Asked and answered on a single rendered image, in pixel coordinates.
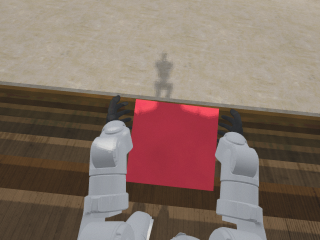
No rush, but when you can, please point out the right robot shin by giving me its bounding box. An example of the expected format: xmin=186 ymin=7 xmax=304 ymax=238
xmin=175 ymin=232 xmax=186 ymax=238

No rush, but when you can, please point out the robot right hand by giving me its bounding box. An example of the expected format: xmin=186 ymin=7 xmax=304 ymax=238
xmin=217 ymin=109 xmax=244 ymax=143

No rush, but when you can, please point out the robot left forearm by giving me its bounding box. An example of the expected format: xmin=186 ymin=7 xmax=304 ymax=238
xmin=77 ymin=120 xmax=133 ymax=240

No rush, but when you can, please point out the left robot upper arm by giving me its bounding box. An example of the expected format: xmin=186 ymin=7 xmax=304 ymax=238
xmin=78 ymin=221 xmax=135 ymax=240

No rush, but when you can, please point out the robot right forearm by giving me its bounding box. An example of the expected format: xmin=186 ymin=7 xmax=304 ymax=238
xmin=215 ymin=132 xmax=267 ymax=240

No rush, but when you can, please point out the left robot thigh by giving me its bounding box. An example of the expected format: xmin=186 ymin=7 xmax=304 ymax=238
xmin=126 ymin=211 xmax=154 ymax=240

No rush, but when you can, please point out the carton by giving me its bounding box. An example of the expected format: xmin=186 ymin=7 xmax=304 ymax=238
xmin=126 ymin=99 xmax=219 ymax=191

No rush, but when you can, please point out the robot left hand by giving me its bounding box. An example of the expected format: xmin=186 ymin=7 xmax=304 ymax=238
xmin=106 ymin=95 xmax=132 ymax=130

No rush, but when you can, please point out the right robot upper arm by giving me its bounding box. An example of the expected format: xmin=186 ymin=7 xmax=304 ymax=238
xmin=209 ymin=227 xmax=262 ymax=240

